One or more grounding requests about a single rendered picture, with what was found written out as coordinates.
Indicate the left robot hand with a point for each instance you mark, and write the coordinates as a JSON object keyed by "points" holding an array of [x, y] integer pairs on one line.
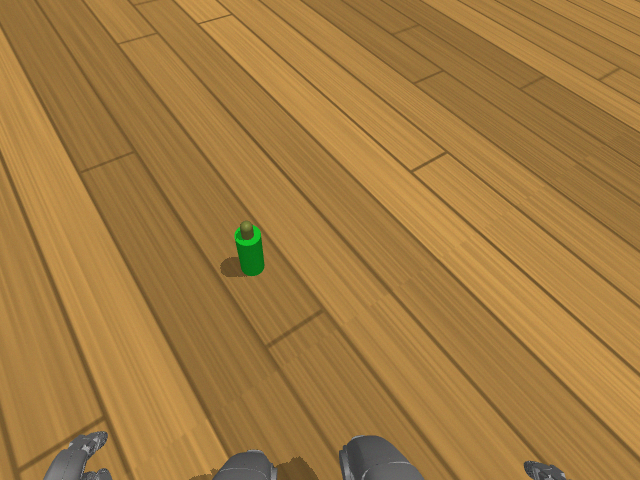
{"points": [[70, 463]]}

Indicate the bottle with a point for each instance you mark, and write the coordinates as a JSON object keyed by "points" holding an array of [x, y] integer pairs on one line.
{"points": [[249, 246]]}

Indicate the right robot hand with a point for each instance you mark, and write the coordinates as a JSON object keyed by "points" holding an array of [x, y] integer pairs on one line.
{"points": [[540, 471]]}

